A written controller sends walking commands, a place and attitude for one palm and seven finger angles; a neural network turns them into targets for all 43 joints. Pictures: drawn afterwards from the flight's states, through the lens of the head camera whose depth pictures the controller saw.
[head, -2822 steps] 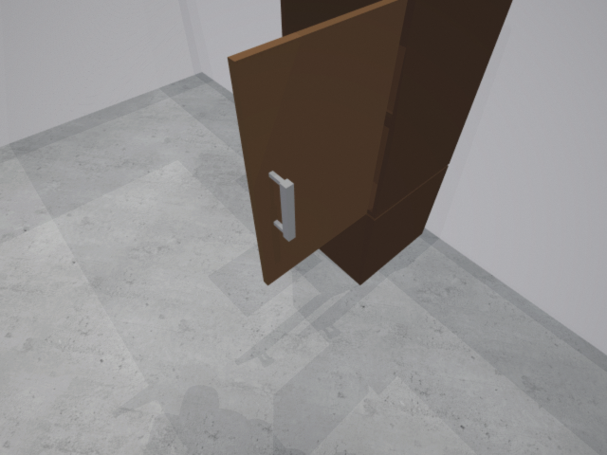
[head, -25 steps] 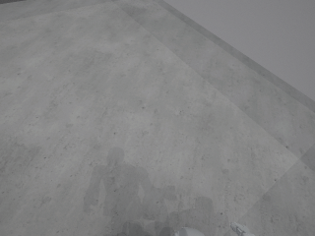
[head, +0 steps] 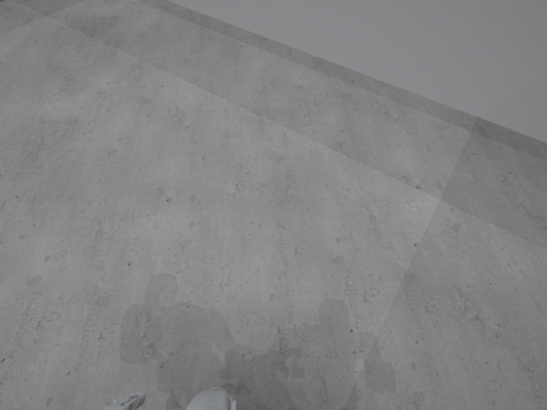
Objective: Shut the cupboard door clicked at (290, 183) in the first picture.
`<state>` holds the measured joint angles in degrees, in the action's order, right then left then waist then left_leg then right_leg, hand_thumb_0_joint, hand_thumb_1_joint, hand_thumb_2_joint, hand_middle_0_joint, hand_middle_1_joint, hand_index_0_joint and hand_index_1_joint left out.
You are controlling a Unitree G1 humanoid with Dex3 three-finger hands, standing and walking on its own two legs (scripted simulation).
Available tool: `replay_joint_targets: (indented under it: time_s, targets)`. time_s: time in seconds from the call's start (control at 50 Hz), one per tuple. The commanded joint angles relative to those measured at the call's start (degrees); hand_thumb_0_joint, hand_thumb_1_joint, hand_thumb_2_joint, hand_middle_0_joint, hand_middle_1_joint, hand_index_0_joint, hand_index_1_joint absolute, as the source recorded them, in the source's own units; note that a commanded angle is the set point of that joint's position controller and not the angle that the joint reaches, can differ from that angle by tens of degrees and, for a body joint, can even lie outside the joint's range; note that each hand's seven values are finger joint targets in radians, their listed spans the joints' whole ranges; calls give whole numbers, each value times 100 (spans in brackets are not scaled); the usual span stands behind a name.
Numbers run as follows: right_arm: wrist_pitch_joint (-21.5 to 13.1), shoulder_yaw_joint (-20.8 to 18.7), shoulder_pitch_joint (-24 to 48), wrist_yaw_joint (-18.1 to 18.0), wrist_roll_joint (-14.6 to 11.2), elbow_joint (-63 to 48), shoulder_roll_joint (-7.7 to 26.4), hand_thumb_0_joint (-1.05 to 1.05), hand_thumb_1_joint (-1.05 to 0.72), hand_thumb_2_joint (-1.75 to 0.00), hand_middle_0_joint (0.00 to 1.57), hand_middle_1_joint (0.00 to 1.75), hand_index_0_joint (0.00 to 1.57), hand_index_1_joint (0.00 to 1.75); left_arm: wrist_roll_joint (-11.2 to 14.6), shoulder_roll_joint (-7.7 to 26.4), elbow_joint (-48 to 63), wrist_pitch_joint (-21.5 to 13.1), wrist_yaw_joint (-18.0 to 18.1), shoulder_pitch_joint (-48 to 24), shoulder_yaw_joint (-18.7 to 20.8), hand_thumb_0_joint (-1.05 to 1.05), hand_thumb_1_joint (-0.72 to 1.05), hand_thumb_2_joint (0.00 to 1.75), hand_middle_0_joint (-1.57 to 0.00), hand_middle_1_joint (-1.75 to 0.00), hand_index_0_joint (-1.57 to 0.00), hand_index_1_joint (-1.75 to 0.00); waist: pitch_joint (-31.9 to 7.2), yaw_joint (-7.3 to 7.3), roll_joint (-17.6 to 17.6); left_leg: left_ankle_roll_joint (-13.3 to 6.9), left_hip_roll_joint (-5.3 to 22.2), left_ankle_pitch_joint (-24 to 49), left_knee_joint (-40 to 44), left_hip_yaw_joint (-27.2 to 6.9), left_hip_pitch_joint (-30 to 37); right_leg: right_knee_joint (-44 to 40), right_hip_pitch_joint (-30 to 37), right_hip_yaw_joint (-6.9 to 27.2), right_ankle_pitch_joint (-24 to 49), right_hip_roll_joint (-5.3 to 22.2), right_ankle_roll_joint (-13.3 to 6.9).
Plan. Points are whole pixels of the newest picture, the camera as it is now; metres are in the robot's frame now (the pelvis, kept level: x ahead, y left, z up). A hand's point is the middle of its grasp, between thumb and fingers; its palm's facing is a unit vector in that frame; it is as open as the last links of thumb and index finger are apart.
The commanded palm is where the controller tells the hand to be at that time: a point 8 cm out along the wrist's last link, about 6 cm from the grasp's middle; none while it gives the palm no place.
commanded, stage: turn to face it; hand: left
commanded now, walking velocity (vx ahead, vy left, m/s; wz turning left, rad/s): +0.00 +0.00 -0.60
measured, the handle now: out of the picture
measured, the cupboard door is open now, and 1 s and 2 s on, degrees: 26 26 26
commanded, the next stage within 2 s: none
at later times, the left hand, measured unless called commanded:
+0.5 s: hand (191, 362) +0.21 +0.15 -0.16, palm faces -0.32 -0.91 -0.25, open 7.4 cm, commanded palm none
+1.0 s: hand (207, 340) +0.25 +0.13 -0.17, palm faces -0.53 -0.82 -0.19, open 7.4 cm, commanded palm none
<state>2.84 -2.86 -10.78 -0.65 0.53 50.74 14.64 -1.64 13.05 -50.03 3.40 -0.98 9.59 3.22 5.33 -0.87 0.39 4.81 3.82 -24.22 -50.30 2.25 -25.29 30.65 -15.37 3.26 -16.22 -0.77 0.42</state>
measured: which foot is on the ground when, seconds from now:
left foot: up 0.00-0.04, down 0.06-0.48, up 0.50-0.82, down 0.84-1.00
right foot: down 0.00-0.08, up 0.10-0.46, down 0.48-0.84, up 0.86-1.00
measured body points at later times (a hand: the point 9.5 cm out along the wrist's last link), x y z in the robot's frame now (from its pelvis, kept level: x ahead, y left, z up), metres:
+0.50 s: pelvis +0.02 -0.01 -0.01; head +0.06 -0.03 +0.44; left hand +0.22 +0.20 -0.14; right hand -0.04 -0.26 -0.16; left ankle +0.03 +0.13 -0.73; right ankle -0.03 -0.11 -0.74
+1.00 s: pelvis +0.06 +0.00 +0.00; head +0.12 +0.00 +0.45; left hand +0.28 +0.18 -0.15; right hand +0.00 -0.26 -0.11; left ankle +0.12 +0.10 -0.73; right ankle -0.05 -0.08 -0.65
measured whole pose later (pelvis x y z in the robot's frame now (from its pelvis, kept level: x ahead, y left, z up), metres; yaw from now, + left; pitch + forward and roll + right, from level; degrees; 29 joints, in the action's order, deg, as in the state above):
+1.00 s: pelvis +0.06 +0.00 +0.00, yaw -36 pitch +1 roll -2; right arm 0.6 -0.3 -9.9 -1.4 1.7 48.0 11.6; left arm -1.0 15.8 -51.4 5.0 -2.2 10.0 5.5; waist 5.7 1.2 2.5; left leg 0.3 6.1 -16.6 -31.1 6.7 -15.3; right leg 62.6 -26.2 -0.5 -28.8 -0.9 2.5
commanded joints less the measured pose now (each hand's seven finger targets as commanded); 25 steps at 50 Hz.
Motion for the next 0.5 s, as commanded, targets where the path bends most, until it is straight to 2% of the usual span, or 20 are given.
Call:
replay_joint_targets:
  time_s: [0.0, 0.02, 0.04, 0.06, 0.08, 0.1, 0.12, 0.14, 0.16, 0.2, 0.22, 0.26, 0.3, 0.36, 0.38, 0.4, 0.42, 0.44, 0.46, 0.48]
  targets:
    - [-227, -86, -517, -99, -16, -325, 467, 0, -90, -90, 20, 30, 20, 30, 41, 1239, 481, -97, 82, -296, 350, 0, 90, 90, -20, -30, -20, -30, -779, -133, 839, -66, -214, 823, 1833, 103, 1140, -437, -171, 1343, 1618, 1061, -753]
    - [-292, -108, -775, -115, 4, -249, 637, 0, -90, -90, 20, 30, 20, 30, 89, 1053, 525, -66, 72, -344, 314, 0, 90, 90, -20, -30, -20, -30, -866, -241, 377, -148, 38, 1190, 2711, -147, 1747, 8, -540, 1075, 1167, 715, -465]
    - [-335, -196, -817, -120, 74, -272, 1146, 0, -90, -90, 20, 30, 20, 30, 132, 667, 600, -34, 30, -106, 248, 0, 90, 90, -20, -30, -20, -30, -974, -165, -1244, -579, 1303, 1509, 3266, -1543, 2278, 1139, -1353, 422, -425, -95, -99]
    - [-312, -223, -925, -147, 115, -382, 1487, 0, -90, -90, 20, 30, 20, 30, 117, 604, 719, -45, -2, -139, 220, 0, 90, 90, -20, -30, -20, -30, -889, -217, -1875, -1235, 2364, 1977, 3480, -2373, 1965, 2444, -1625, -187, -2058, -224, 74]
    - [-333, -180, -790, -193, 140, -304, 1307, 0, -90, -90, 20, 30, 20, 30, 22, 720, 623, 0, 1, -300, 254, 0, 90, 90, -20, -30, -20, -30, -717, -227, -1761, -1283, 2330, 2065, 3583, -2299, 1586, 3284, -1659, 137, -1869, -8, 134]
    - [-345, -124, -532, -201, 137, -414, 1111, 0, -90, -90, 20, 30, 20, 30, 23, 772, 556, -17, -52, -279, 311, 0, 90, 90, -20, -30, -20, -30, -590, -48, -1346, -1249, 2018, 2344, 3474, -1846, 1409, 3697, -1616, 80, -1525, 101, 162]
    - [-354, -81, -288, -210, 134, -476, 982, 0, -90, -90, 20, 30, 20, 30, 36, 711, 466, -16, -97, -177, 328, 0, 90, 90, -20, -30, -20, -30, -552, 80, -1208, -1196, 1764, 2834, 3301, -1224, 1531, 3832, -1657, -44, -1233, 189, 216]
    - [-362, -58, -134, -222, 120, -504, 883, 0, -90, -90, 20, 30, 20, 30, 51, 645, 413, -9, -127, -108, 304, 0, 90, 90, -20, -30, -20, -30, -625, 137, -1164, -1171, 1651, 3331, 3139, -766, 1772, 3769, -1722, -182, -1113, 258, 266]
    - [-362, -67, -272, -223, 126, -463, 829, 0, -90, -90, 20, 30, 20, 30, 65, 590, 405, 8, -138, -197, 278, 0, 90, 90, -20, -30, -20, -30, -696, 54, -1027, -1178, 1574, 3761, 3029, -512, 1961, 3635, -1670, -249, -1047, 255, 299]
    - [-351, -104, -512, -217, 110, -326, 840, 0, -90, -90, 20, 30, 20, 30, 82, 476, 435, 27, -142, -300, 249, 0, 90, 90, -20, -30, -20, -30, -826, -26, -927, -1221, 1579, 4104, 2895, -226, 2329, 3263, -1626, -395, -996, 281, 309]
    - [-342, -127, -589, -207, 104, -275, 862, 0, -90, -90, 20, 30, 20, 30, 84, 447, 463, 32, -143, -347, 232, 0, 90, 90, -20, -30, -20, -30, -859, -67, -983, -1239, 1623, 4123, 2868, -133, 2444, 3033, -1602, -462, -1008, 297, 313]
    - [-324, -159, -748, -192, 112, -186, 876, 0, -90, -90, 20, 30, 20, 30, 70, 385, 514, 26, -157, -545, 216, 0, 90, 90, -20, -30, -20, -30, -848, -180, -1038, -1233, 1662, 4228, 2807, 18, 2500, 2558, -1447, -580, -1038, 287, 279]
    - [-302, -201, -715, -158, 121, -135, 930, 0, -90, -90, 20, 30, 20, 30, 60, 347, 536, 14, -156, -600, 199, 0, 90, 90, -20, -30, -20, -30, -775, -198, -1187, -1198, 1695, 4077, 2745, 208, 2288, 2010, -1103, -729, -1017, 242, 225]
    - [-273, -257, -578, -115, 122, -122, 1034, 0, -90, -90, 20, 30, 20, 30, 57, 368, 544, -23, -143, -508, 183, 0, 90, 90, -20, -30, -20, -30, -779, -158, -1290, -1128, 1783, 3804, 2543, 314, 2159, 1244, -676, -909, -923, 136, 118]
    - [-263, -275, -502, -106, 114, -123, 1054, 0, -90, -90, 20, 30, 20, 30, 58, 399, 510, -37, -132, -394, 190, 0, 90, 90, -20, -30, -20, -30, -790, -77, -1257, -1040, 1797, 3661, 2396, 420, 2058, 841, -403, -938, -651, 115, 70]
    - [-251, -292, -396, -95, 91, -138, 1074, 0, -90, -90, 20, 30, 20, 30, 53, 465, 454, -60, -121, -147, 213, 0, 90, 90, -20, -30, -20, -30, -806, 68, -1161, -858, 1717, 3338, 2080, 569, 1786, 212, 88, -970, -92, 88, 14]
    - [-238, -297, -286, -71, 56, -174, 1046, 0, -90, -90, 20, 30, 20, 30, 39, 656, 310, -100, -97, 278, 257, 0, 90, 90, -20, -30, -20, -30, -908, 299, -714, -602, 1482, 2779, 1439, 782, 1296, -517, 862, -834, 651, 169, -90]
    - [-218, -243, -289, -22, -3, -320, 671, 0, -90, -90, 20, 30, 20, 30, -14, 1227, 223, -179, -25, 651, 347, 0, 90, 90, -20, -30, -20, -30, -1067, 470, 800, -228, 868, 1096, 238, 1153, 140, -1051, 1890, 579, 1803, 1286, -506]
    - [-171, -141, 102, -32, 11, -593, 421, 0, -90, -90, 20, 30, 20, 30, 43, 1628, 129, -199, 47, 879, 398, 0, 90, 90, -20, -30, -20, -30, -862, 612, 1629, -30, 168, -1395, -967, 753, -922, -1073, 1727, 1843, 3608, 2311, -1146]
    - [-94, -122, 295, -100, 10, -630, 498, 0, -90, -90, 20, 30, 20, 30, 74, 1617, 164, -188, 114, 871, 409, 0, 90, 90, -20, -30, -20, -30, -765, 600, 1284, -68, 234, -1192, -1593, -8, -1102, -1127, 1351, 1878, 3409, 2294, -1374]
